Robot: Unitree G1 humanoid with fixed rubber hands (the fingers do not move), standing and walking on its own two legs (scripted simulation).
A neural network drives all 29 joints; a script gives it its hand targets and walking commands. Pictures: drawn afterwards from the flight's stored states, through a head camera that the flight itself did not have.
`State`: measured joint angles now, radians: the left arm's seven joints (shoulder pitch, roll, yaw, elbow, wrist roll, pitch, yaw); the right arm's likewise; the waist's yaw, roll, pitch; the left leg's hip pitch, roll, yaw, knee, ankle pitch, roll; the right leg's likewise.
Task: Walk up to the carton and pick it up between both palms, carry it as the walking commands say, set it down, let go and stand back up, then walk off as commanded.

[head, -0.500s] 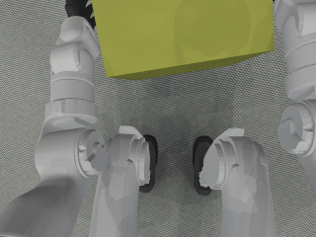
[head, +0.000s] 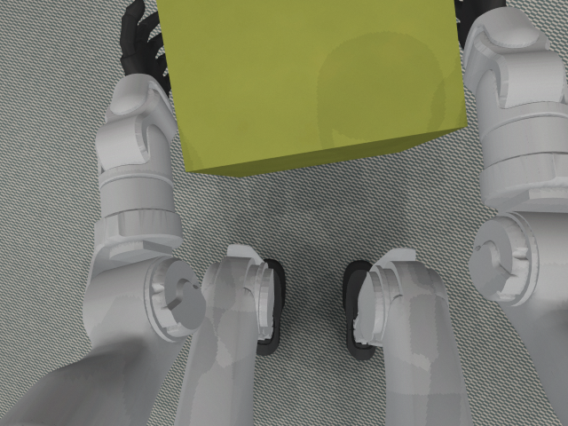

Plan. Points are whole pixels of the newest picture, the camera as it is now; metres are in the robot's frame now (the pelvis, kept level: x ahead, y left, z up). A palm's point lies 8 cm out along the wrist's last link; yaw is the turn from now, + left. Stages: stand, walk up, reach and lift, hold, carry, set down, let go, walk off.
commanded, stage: reach and lift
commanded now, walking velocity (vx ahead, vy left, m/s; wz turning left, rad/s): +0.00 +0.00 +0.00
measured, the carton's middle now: (306, 68) +0.55 +0.00 -0.17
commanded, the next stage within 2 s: none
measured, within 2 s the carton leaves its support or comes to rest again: neither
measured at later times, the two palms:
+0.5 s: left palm (101, 76) +0.50 +0.18 -0.01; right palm (513, 1) +0.53 -0.17 -0.02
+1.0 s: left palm (33, 64) +0.48 +0.18 +0.06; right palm out of the picture +0.51 -0.17 +0.06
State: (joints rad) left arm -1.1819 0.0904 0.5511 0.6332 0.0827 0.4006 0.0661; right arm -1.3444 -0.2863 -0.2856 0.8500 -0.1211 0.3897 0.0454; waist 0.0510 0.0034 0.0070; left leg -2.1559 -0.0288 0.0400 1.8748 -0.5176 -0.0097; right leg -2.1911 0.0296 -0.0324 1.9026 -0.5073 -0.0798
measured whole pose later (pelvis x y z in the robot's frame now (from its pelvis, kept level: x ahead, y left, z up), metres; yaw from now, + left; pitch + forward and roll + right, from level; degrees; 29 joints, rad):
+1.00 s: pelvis +0.01 +0.00 +0.12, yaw -2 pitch +43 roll +2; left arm -0.93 0.00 0.57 0.53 0.17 0.43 0.00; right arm -1.06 -0.14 -0.37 0.72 -0.22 0.42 0.08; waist 0.06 0.00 -0.16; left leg -1.79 -0.03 0.02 1.48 -0.44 0.00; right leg -1.81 0.05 -0.02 1.49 -0.43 -0.06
